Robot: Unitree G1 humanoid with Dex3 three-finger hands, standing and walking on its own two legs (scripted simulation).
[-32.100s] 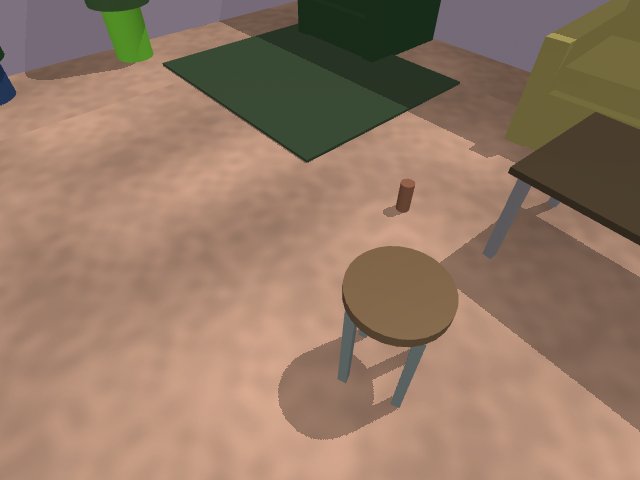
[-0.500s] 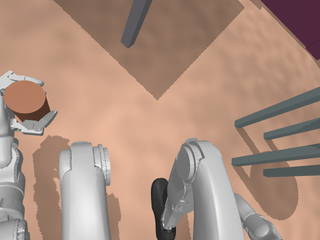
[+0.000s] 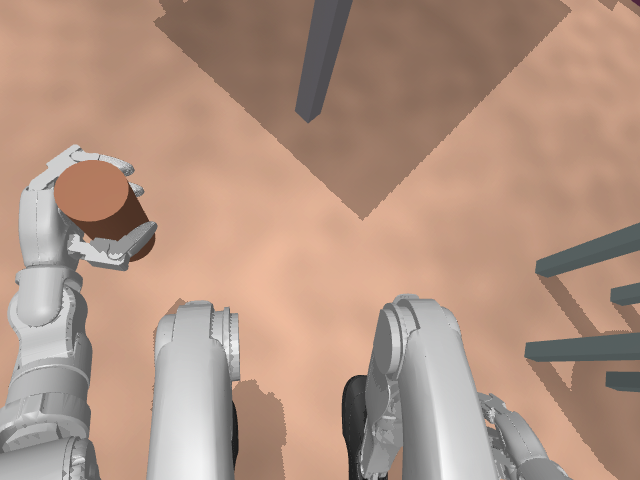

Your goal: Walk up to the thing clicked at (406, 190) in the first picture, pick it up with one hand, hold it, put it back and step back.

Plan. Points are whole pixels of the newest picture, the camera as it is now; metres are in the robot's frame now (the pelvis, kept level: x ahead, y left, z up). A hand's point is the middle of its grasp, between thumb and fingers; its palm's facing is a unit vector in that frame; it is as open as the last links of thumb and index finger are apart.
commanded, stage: settle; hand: left
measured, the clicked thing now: (113, 218) +0.41 +0.25 -0.06
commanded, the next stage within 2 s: lift in 0.56 s
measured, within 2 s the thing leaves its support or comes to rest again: neither
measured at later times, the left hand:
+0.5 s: hand (103, 202) +0.41 +0.24 -0.01, palm faces +0.15 -0.99 -0.04, open 9.0 cm
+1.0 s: hand (90, 190) +0.41 +0.24 +0.04, palm faces +0.12 -0.99 -0.03, open 9.0 cm
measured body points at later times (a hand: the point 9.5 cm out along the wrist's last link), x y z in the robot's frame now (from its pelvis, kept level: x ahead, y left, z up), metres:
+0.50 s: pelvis +0.00 +0.00 +0.03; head +0.19 +0.06 +0.43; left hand +0.40 +0.30 +0.00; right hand +0.17 -0.26 -0.09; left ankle +0.07 +0.12 -0.31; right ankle +0.11 -0.12 -0.31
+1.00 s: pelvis +0.00 +0.00 +0.06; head +0.19 +0.05 +0.46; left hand +0.39 +0.29 +0.04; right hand +0.16 -0.26 -0.07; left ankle +0.07 +0.12 -0.31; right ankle +0.11 -0.12 -0.31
